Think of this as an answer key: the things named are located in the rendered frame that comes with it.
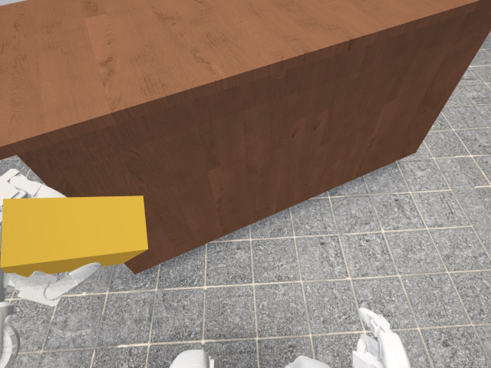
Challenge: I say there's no robot left hand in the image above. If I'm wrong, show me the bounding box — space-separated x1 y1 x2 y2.
0 169 102 307

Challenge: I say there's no table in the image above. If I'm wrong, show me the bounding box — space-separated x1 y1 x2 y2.
0 0 491 274

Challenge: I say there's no robot right hand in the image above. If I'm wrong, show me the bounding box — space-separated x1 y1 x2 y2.
352 307 411 368

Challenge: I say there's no robot left thigh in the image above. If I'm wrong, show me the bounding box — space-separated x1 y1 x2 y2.
169 350 215 368

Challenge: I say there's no sponge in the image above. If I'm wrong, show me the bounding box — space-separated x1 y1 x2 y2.
0 195 148 278

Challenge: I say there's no left robot forearm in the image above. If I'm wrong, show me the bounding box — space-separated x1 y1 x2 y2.
0 302 20 368

